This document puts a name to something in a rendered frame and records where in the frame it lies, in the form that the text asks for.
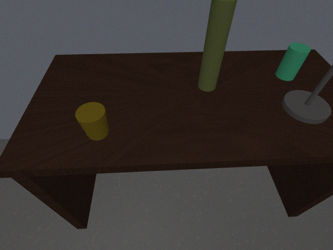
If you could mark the desk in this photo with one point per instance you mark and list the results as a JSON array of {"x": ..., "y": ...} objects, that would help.
[{"x": 160, "y": 120}]

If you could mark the desk lamp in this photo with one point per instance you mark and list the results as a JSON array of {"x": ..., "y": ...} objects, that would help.
[{"x": 306, "y": 106}]

